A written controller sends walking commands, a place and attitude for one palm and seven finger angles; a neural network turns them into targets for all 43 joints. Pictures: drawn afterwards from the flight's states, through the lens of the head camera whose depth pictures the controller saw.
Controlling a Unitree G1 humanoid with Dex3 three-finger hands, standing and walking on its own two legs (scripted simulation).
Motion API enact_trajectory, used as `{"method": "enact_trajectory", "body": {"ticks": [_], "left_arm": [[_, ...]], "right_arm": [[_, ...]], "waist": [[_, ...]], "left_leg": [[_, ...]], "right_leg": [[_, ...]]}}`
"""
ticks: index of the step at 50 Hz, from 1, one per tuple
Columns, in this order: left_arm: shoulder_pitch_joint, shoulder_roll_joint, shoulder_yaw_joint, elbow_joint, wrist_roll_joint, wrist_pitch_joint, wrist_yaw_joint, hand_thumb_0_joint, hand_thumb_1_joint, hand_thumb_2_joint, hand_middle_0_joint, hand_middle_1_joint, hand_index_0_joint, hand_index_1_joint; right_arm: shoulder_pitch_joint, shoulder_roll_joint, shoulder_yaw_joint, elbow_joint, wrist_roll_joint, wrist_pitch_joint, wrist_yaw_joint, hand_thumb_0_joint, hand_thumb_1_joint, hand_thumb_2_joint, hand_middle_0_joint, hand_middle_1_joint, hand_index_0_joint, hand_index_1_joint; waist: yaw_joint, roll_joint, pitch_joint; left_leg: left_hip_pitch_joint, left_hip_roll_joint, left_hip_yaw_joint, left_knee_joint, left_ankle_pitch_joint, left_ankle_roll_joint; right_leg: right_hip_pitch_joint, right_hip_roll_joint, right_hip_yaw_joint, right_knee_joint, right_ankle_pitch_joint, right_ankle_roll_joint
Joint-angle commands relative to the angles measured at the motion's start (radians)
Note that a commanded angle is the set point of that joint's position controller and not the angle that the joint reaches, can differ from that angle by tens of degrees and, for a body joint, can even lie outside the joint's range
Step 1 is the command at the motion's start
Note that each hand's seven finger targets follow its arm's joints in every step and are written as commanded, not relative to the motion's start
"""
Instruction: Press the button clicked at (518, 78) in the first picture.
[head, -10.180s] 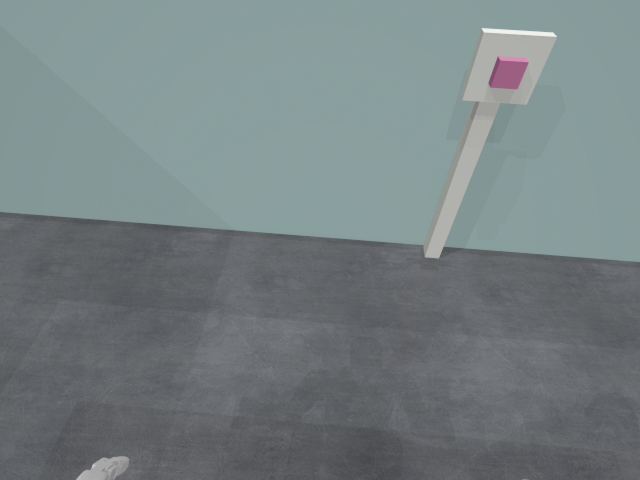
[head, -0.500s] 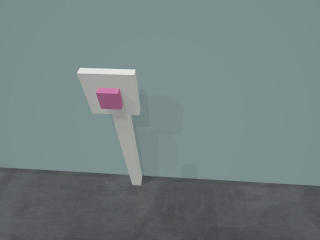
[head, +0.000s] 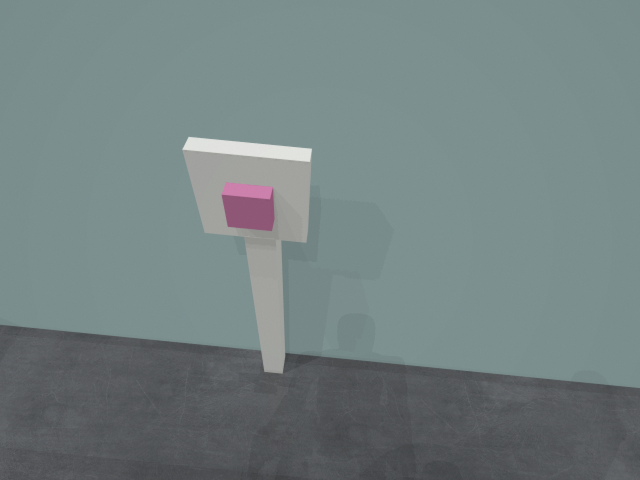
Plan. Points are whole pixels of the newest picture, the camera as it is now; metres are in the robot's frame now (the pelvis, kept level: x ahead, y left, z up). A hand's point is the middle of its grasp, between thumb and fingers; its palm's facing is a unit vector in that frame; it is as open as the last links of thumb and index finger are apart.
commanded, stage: come to a stop and stand still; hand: left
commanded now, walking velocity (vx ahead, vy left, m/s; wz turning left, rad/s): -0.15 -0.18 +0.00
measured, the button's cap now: (250, 205) +0.49 +0.14 +0.04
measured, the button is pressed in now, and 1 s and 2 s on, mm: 0 0 0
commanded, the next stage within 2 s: look again from close up in 0.78 s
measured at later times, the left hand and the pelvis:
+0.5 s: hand out of the picture +0.07 +0.09 -0.16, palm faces +0.01 -0.97 -0.23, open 7.2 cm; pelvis -0.02 -0.08 -0.01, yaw +1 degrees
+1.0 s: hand out of the picture -0.08 +0.07 -0.18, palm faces +0.04 -0.98 -0.18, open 7.3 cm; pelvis -0.04 -0.08 +0.00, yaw +1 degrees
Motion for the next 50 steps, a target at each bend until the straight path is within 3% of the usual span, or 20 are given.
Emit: {"method": "enact_trajectory", "body": {"ticks": [1, 6, 11, 13, 15, 16, 17, 18, 19, 22, 26, 29, 31, 32, 34, 43, 44, 45, 47, 50], "left_arm": [[0.037, 0.043, 0.026, -0.059, 0.007, 0.017, -0.004, 0.0, 0.9, 0.9, -0.2, -0.3, -0.2, -0.3], [-0.047, 0.044, 0.035, -0.118, 0.007, 0.03, -0.007, 0.0, 0.9, 0.9, -0.2, -0.3, -0.2, -0.3], [-0.123, 0.033, 0.02, -0.162, -0.001, 0.012, -0.008, 0.0, 0.9, 0.9, -0.2, -0.3, -0.2, -0.3], [-0.096, 0.034, 0.022, -0.16, -0.004, -0.001, -0.007, 0.0, 0.9, 0.9, -0.2, -0.3, -0.2, -0.3], [-0.014, 0.067, 0.029, -0.132, -0.002, -0.02, -0.005, 0.0, 0.9, 0.9, -0.2, -0.3, -0.2, -0.3], [0.01, 0.124, 0.032, -0.121, 0.004, -0.034, 0.004, 0.0, 0.9, 0.9, -0.2, -0.3, -0.2, -0.3], [0.019, 0.182, 0.034, -0.115, 0.002, -0.039, 0.01, 0.0, 0.9, 0.9, -0.2, -0.3, -0.2, -0.3], [0.018, 0.19, 0.024, -0.123, 0.002, -0.037, 0.007, 0.0, 0.9, 0.9, -0.2, -0.3, -0.2, -0.3], [-0.03, 0.17, 0.016, -0.131, 0.006, -0.037, 0.006, 0.0, 0.9, 0.9, -0.2, -0.3, -0.2, -0.3], [-0.084, 0.105, 0.007, -0.138, 0.0, -0.041, 0.01, 0.0, 0.9, 0.9, -0.2, -0.3, -0.2, -0.3], [-0.032, 0.114, 0.015, -0.131, 0.003, -0.041, 0.006, 0.0, 0.9, 0.9, -0.2, -0.3, -0.2, -0.3], [-0.038, 0.113, 0.011, -0.12, -0.013, -0.038, 0.004, 0.0, 0.9, 0.9, -0.2, -0.3, -0.2, -0.3], [-0.009, 0.07, 0.001, -0.114, -0.019, -0.038, -0.002, 0.0, 0.9, 0.9, -0.2, -0.3, -0.2, -0.3], [0.001, 0.058, -0.002, -0.105, -0.017, -0.04, -0.002, 0.0, 0.9, 0.9, -0.2, -0.3, -0.2, -0.3], [0.01, 0.075, -0.004, -0.073, -0.012, -0.036, -0.001, 0.0, 0.9, 0.9, -0.2, -0.3, -0.2, -0.3], [0.073, 0.079, -0.02, -0.009, -0.011, -0.048, -0.004, 0.0, 0.9, 0.9, -0.2, -0.3, -0.2, -0.3], [0.169, 0.113, -0.013, 0.017, 0.005, -0.072, 0.043, 0.0, 0.9, 0.9, -0.2, -0.3, -0.2, -0.3], [0.141, 0.159, -0.01, -0.021, 0.0, -0.076, 0.037, 0.0, 0.9, 0.9, -0.2, -0.3, -0.2, -0.3], [0.069, 0.138, -0.009, -0.038, 0.002, -0.079, 0.022, 0.0, 0.9, 0.9, -0.2, -0.3, -0.2, -0.3], [0.059, 0.103, -0.01, -0.039, -0.004, -0.075, 0.018, 0.0, 0.9, 0.9, -0.2, -0.3, -0.2, -0.3]], "right_arm": [[0.134, -0.181, -0.05, -0.007, 0.002, 0.001, -0.02, 0.0, -0.9, -0.9, 0.2, 0.3, 0.2, 0.3], [0.125, -0.17, -0.062, -0.02, -0.006, 0.01, -0.018, 0.0, -0.9, -0.9, 0.2, 0.3, 0.2, 0.3], [0.095, -0.182, -0.079, -0.042, -0.014, 0.019, 0.003, 0.0, -0.9, -0.9, 0.2, 0.3, 0.2, 0.3], [0.078, -0.195, -0.085, -0.051, -0.014, 0.025, 0.011, 0.0, -0.9, -0.9, 0.2, 0.3, 0.2, 0.3], [0.067, -0.187, -0.088, -0.059, -0.005, 0.031, 0.018, 0.0, -0.9, -0.9, 0.2, 0.3, 0.2, 0.3], [0.092, -0.137, -0.079, -0.061, 0.004, 0.032, 0.026, 0.0, -0.9, -0.9, 0.2, 0.3, 0.2, 0.3], [0.072, -0.079, -0.062, -0.086, 0.009, 0.042, 0.024, 0.0, -0.9, -0.9, 0.2, 0.3, 0.2, 0.3], [0.04, -0.092, -0.065, -0.099, 0.007, 0.054, 0.022, 0.0, -0.9, -0.9, 0.2, 0.3, 0.2, 0.3], [0.025, -0.085, -0.068, -0.093, 0.006, 0.061, 0.029, 0.0, -0.9, -0.9, 0.2, 0.3, 0.2, 0.3], [0.047, -0.098, -0.064, -0.051, 0.001, 0.067, 0.034, 0.0, -0.9, -0.9, 0.2, 0.3, 0.2, 0.3], [0.014, -0.077, -0.053, -0.045, 0.005, 0.056, 0.037, 0.0, -0.9, -0.9, 0.2, 0.3, 0.2, 0.3], [0.084, -0.079, -0.043, -0.017, 0.008, 0.044, 0.029, 0.0, -0.9, -0.9, 0.2, 0.3, 0.2, 0.3], [0.062, -0.132, -0.046, -0.022, 0.005, 0.026, 0.021, 0.0, -0.9, -0.9, 0.2, 0.3, 0.2, 0.3], [0.033, -0.149, -0.043, -0.03, 0.003, 0.026, 0.018, 0.0, -0.9, -0.9, 0.2, 0.3, 0.2, 0.3], [-0.006, -0.125, -0.033, -0.02, 0.004, 0.026, 0.02, 0.0, -0.9, -0.9, 0.2, 0.3, 0.2, 0.3], [0.054, -0.126, -0.02, 0.009, 0.008, 0.031, 0.021, 0.0, -0.9, -0.9, 0.2, 0.3, 0.2, 0.3], [-0.07, -0.18, -0.038, -0.05, 0.015, 0.016, 0.031, 0.0, -0.9, -0.9, 0.2, 0.3, 0.2, 0.3], [0.006, -0.114, -0.035, -0.084, 0.022, 0.037, 0.032, 0.0, -0.9, -0.9, 0.2, 0.3, 0.2, 0.3], [0.033, -0.11, -0.031, -0.075, 0.013, 0.041, 0.042, 0.0, -0.9, -0.9, 0.2, 0.3, 0.2, 0.3], [0.097, -0.099, -0.022, -0.058, 0.01, 0.026, 0.041, 0.0, -0.9, -0.9, 0.2, 0.3, 0.2, 0.3]], "waist": [[-0.011, 0.091, -0.032], [-0.023, 0.167, -0.024], [-0.04, 0.222, -0.039], [-0.025, 0.209, -0.063], [0.015, 0.12, -0.104], [0.01, -0.03, -0.146], [0.008, -0.213, -0.117], [0.025, -0.175, -0.098], [0.006, -0.146, -0.057], [-0.018, -0.232, 0.007], [0.004, -0.078, 0.011], [-0.027, -0.002, -0.005], [-0.001, 0.114, -0.009], [0.011, 0.095, -0.007], [0.02, 0.149, 0.033], [-0.001, 0.0, 0.047], [0.055, -0.023, 0.085], [-0.011, -0.036, -0.028], [-0.029, 0.003, -0.03], [-0.042, -0.026, -0.03]], "left_leg": [[0.111, 0.336, -0.216, -0.096, 0.906, 0.094], [0.105, 0.315, -0.192, -0.082, 0.816, 0.1], [0.066, 0.278, -0.183, -0.068, 0.657, 0.095], [0.031, 0.27, -0.201, -0.044, 0.539, 0.079], [-0.048, 0.206, -0.166, 0.046, 0.295, 0.009], [-0.157, 0.141, -0.122, 0.148, 0.07, -0.047], [-0.242, 0.051, -0.061, 0.228, -0.269, -0.091], [-0.207, 0.047, -0.108, 0.323, -0.352, -0.084], [-0.193, 0.051, -0.111, 0.38, -0.319, -0.082], [-0.195, 0.063, -0.098, 0.427, -0.19, -0.088], [-0.101, 0.049, -0.069, 0.217, -0.146, -0.095], [0.062, 0.054, -0.099, -0.043, 0.008, -0.083], [0.03, 0.157, -0.215, -0.109, 0.122, -0.038], [-0.031, 0.177, -0.219, -0.106, 0.109, -0.028], [-0.09, 0.148, -0.205, -0.152, 0.027, -0.043], [-0.021, 0.1, -0.152, -0.132, -0.005, -0.054], [-0.11, 0.085, -0.075, 0.096, -0.036, -0.094], [-0.085, 0.057, -0.13, 0.177, -0.146, -0.08], [-0.044, 0.072, -0.119, 0.192, -0.121, -0.072], [0.031, 0.058, -0.121, 0.043, 0.001, -0.068]], "right_leg": [[-0.121, -0.008, 0.026, 0.13, 0.028, 0.023], [-0.172, -0.001, 0.026, 0.158, 0.036, 0.037], [-0.023, 0.008, -0.036, -0.153, -0.003, 0.026], [0.08, 0.019, -0.041, -0.306, 0.034, 0.016], [0.263, 0.004, -0.023, -0.539, 0.228, 0.016], [0.399, -0.127, 0.118, -0.58, 0.411, -0.02], [0.358, -0.302, 0.278, -0.604, 0.588, -0.088], [0.245, -0.339, 0.28, -0.637, 0.546, -0.166], [0.17, -0.29, 0.237, -0.667, 0.419, -0.18], [0.139, -0.19, 0.173, -0.694, 0.354, -0.154], [0.133, -0.166, 0.166, -0.694, 0.271, -0.17], [0.089, -0.115, 0.15, -0.642, 0.175, -0.117], [0.132, -0.035, 0.098, -0.601, 0.222, -0.056], [0.183, -0.031, 0.094, -0.608, 0.245, -0.042], [0.233, -0.042, 0.091, -0.613, 0.219, -0.045], [0.194, -0.068, 0.119, -0.71, 0.08, -0.049], [0.215, -0.133, 0.185, -0.683, 0.63, 0.056], [0.23, -0.211, 0.257, -0.712, 0.406, -0.001], [0.124, -0.193, 0.22, -0.753, 0.054, -0.11], [0.093, -0.129, 0.144, -0.684, 0.051, -0.105]]}}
